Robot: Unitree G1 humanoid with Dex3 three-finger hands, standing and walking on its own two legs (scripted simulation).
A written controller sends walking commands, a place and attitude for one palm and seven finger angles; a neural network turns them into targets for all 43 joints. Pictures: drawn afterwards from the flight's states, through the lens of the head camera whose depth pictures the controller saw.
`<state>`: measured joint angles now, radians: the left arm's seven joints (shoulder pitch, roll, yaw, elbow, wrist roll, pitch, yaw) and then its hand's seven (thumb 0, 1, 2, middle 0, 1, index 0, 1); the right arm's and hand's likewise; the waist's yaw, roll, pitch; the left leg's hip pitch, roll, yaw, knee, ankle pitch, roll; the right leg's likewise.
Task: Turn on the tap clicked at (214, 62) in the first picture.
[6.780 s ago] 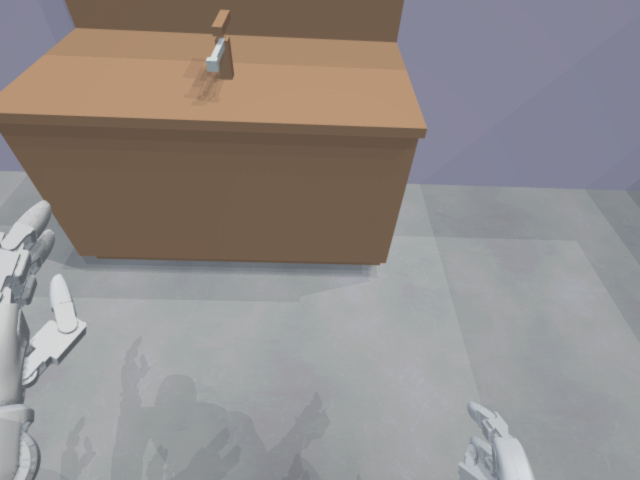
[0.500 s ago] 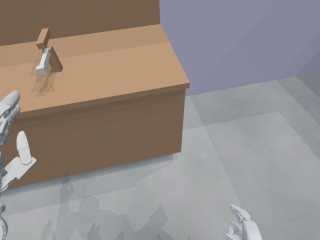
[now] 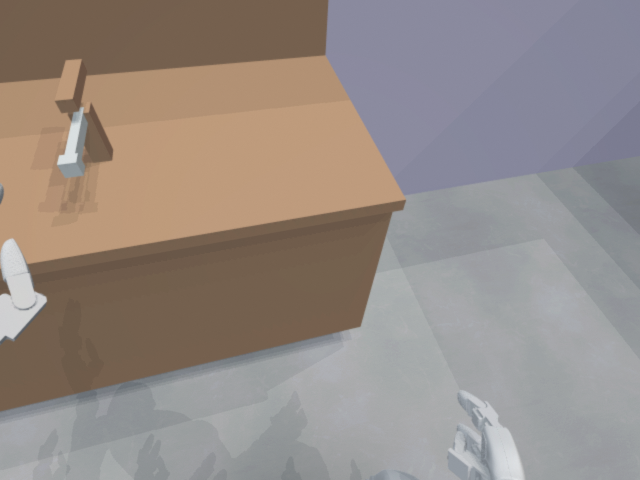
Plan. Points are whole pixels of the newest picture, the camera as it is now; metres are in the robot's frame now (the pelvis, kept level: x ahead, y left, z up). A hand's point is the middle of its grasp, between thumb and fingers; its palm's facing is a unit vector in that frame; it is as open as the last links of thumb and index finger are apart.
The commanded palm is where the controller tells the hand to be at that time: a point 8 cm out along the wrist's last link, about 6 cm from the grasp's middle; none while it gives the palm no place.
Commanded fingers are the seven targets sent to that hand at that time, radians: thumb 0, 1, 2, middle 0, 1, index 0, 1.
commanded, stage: take the last steps up to it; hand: left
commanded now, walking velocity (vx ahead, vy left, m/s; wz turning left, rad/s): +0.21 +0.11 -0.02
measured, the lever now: (71, 165) +0.55 +0.43 +0.03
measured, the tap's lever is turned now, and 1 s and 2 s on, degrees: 0 0 0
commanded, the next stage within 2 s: come to a stop and stand still in 0.46 s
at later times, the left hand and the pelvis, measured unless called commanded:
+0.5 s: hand (55, 240) +0.29 +0.27 +0.18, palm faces +0.36 -0.83 -0.42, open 7.5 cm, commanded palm +0.24 +0.33 +0.18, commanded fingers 0.00 0.90 0.90 -0.20 -0.30 -0.20 -0.30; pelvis +0.08 +0.05 +0.00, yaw +0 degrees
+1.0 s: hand (76, 231) +0.31 +0.26 +0.18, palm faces +0.35 -0.82 -0.46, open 7.5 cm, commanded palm +0.26 +0.31 +0.18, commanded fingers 0.00 0.90 0.90 -0.20 -0.30 -0.20 -0.30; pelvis +0.09 +0.03 +0.00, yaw -2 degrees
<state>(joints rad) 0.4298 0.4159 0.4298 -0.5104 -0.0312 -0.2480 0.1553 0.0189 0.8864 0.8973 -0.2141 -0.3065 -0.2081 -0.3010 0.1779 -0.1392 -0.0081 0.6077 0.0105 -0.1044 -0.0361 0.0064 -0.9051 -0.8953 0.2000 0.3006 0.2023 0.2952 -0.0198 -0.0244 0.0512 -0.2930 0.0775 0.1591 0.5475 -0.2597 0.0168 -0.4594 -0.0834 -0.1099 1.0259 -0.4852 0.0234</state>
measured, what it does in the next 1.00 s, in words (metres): steps on the spot: right foot, then left foot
